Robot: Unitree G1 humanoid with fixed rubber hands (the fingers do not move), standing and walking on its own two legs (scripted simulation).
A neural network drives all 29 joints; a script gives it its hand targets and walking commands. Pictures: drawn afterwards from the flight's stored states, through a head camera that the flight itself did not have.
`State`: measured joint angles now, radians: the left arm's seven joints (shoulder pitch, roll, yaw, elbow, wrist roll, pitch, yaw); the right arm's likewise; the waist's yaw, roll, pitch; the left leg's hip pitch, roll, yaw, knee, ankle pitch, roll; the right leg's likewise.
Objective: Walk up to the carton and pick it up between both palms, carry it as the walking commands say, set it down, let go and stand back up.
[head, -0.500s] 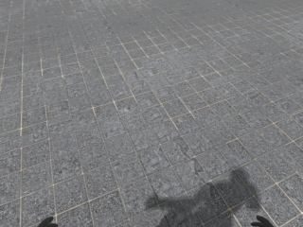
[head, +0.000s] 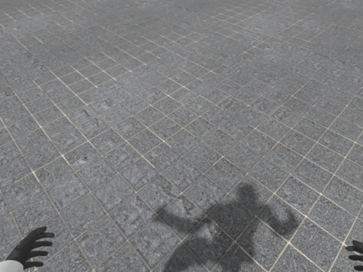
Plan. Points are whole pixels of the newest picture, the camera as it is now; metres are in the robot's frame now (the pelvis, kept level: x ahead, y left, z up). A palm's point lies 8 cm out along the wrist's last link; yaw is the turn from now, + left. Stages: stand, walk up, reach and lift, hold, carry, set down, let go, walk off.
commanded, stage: walk up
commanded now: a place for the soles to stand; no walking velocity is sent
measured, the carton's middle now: out of the picture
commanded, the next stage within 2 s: none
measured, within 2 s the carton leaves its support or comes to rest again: neither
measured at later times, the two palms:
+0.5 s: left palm (142, 132) +0.52 +0.15 -0.02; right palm out of the picture +0.05 -0.40 +0.00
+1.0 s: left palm (199, 110) +0.68 -0.03 -0.06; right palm out of the picture +0.28 -0.58 -0.04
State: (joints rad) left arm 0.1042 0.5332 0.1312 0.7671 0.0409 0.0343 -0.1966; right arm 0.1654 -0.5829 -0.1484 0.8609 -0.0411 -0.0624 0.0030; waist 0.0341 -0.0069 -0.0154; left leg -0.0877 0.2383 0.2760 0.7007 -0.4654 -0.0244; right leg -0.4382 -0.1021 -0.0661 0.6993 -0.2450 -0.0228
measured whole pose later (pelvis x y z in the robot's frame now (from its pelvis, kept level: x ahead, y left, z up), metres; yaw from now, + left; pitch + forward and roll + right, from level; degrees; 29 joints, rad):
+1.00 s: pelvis +0.40 -0.24 +0.02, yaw -40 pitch +1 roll -2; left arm 0.27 0.47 0.10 0.76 0.01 -0.06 -0.10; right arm 0.23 -0.49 -0.06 0.76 -0.01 -0.12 0.05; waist 0.04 0.01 0.06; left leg -0.57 0.14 0.05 0.73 -0.22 0.01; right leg -0.17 0.06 -0.01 0.46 -0.32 -0.05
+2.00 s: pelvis +0.73 -0.67 +0.01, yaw -54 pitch -1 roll +0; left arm 0.32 0.49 0.06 0.79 0.00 -0.08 -0.05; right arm 0.20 -0.48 -0.08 0.75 0.00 -0.11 0.05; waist 0.03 -0.05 0.05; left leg -0.40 0.05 0.14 0.62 -0.20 0.06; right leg -0.33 0.01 0.03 1.09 -0.41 -0.03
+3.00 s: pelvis +0.92 -1.05 +0.02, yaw -54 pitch -1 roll +1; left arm 0.28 0.47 0.06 0.80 0.02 -0.06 -0.08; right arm 0.29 -0.49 -0.08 0.74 -0.01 -0.10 0.05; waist -0.02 -0.05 0.04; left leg -0.24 0.05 0.12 0.52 -0.26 0.02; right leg -0.50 -0.10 -0.01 0.80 -0.28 0.00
